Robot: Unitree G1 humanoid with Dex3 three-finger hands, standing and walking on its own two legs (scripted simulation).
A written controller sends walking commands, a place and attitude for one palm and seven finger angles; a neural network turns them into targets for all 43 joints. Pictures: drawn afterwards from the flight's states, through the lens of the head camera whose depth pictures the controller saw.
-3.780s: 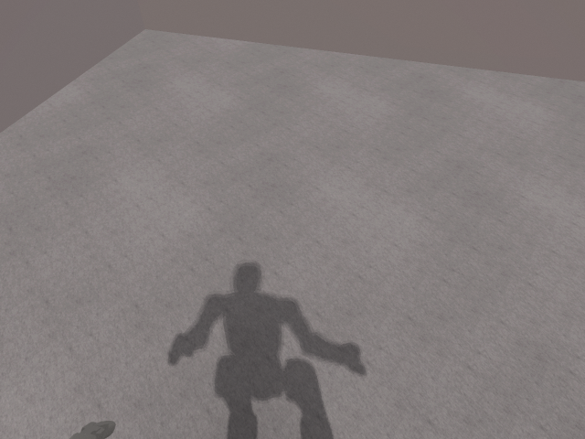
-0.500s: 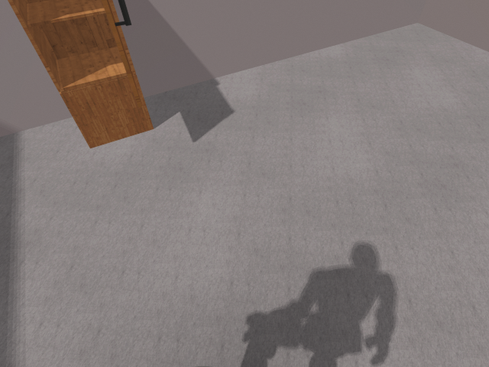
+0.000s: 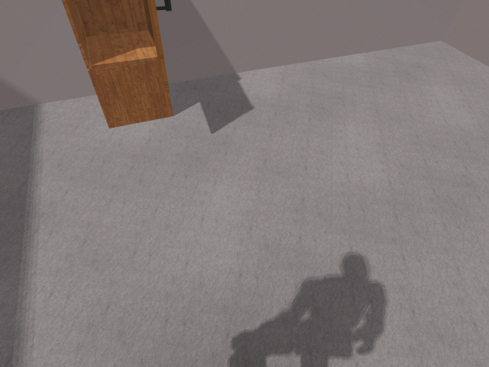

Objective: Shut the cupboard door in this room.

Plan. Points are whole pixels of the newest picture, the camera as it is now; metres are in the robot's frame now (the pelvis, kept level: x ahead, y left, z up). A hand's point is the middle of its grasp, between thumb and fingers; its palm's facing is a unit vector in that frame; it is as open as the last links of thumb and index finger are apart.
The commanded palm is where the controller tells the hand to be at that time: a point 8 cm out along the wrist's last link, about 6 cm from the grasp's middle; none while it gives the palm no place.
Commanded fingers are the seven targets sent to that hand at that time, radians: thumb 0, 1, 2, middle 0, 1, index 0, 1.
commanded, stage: turn or walk to find it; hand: left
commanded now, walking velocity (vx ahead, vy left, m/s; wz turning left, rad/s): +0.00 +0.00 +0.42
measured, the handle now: out of the picture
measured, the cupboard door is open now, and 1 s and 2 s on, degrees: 85 85 85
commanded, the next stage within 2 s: stand and wait in 0.04 s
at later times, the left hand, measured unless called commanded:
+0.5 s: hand out of the picture -0.02 +0.14 -0.18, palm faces +0.10 -0.98 -0.19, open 7.3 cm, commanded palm none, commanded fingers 0.00 0.90 0.90 -0.20 -0.30 -0.20 -0.30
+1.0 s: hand out of the picture -0.03 +0.15 -0.17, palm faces +0.14 -0.97 -0.21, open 7.4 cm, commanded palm none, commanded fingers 0.00 0.90 0.90 -0.20 -0.30 -0.20 -0.30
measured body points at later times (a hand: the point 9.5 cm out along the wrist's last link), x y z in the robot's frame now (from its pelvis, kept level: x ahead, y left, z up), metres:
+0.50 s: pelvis -0.02 -0.02 +0.00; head -0.01 -0.02 +0.45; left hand -0.03 +0.20 -0.16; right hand -0.04 -0.24 -0.17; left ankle +0.01 +0.09 -0.74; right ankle -0.03 -0.13 -0.74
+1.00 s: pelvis -0.02 -0.02 +0.00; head -0.02 -0.03 +0.45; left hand -0.04 +0.20 -0.16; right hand +0.03 -0.25 -0.16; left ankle +0.01 +0.09 -0.74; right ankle -0.03 -0.13 -0.74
